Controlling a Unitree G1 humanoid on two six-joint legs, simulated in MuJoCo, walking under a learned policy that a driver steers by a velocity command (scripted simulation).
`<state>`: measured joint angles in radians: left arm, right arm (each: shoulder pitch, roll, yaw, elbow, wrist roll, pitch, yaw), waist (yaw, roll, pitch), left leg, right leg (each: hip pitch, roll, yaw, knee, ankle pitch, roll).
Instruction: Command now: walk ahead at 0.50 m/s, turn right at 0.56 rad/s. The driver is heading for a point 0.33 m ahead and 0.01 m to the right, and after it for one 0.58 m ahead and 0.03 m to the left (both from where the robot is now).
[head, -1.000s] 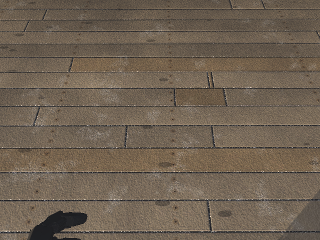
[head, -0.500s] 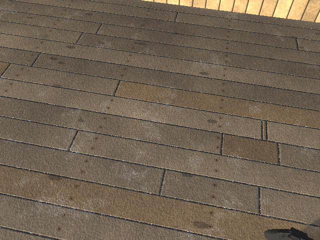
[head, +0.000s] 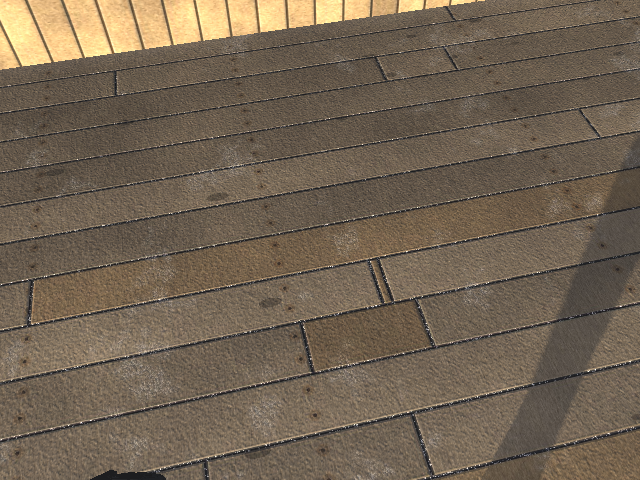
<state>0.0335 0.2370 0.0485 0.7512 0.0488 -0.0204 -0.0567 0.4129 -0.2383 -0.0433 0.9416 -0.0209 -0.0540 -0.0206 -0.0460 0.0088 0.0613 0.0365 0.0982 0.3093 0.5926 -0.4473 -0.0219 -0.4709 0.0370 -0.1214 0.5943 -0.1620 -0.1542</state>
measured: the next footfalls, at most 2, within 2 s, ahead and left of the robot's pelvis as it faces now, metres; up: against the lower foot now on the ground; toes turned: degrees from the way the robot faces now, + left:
left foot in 0.52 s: +0.45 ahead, +0.06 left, +0.00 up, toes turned -1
right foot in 1.08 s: +0.42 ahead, -0.13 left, +0.00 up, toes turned +7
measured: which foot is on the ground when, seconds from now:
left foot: down 0.00-0.00, up 0.02-0.50, down 0.52-1.00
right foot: down 0.00-0.54, up 0.56-1.00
